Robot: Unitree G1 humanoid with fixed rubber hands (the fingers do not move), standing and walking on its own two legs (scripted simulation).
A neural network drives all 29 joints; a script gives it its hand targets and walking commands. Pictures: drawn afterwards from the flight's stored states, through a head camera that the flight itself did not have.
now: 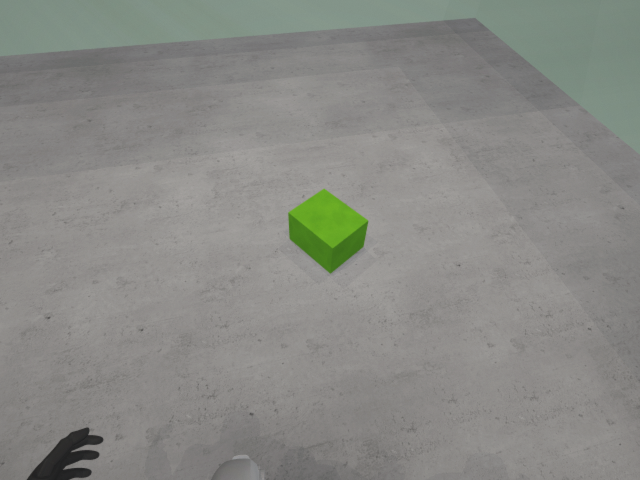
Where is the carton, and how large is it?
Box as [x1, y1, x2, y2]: [288, 189, 367, 273]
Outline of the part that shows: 323,189 288,212 290,239 330,273 363,246 367,220 329,192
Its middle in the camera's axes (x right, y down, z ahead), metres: +0.03 -0.03 +1.52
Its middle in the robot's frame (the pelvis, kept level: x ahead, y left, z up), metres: +1.06 -0.03 -0.68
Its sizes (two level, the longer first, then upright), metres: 0.237 0.193 0.160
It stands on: the floor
